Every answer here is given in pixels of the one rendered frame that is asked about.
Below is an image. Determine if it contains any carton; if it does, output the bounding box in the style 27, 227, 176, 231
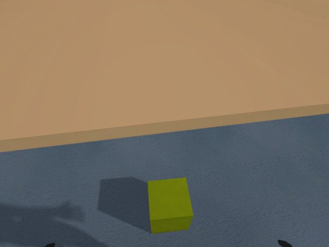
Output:
148, 178, 193, 234

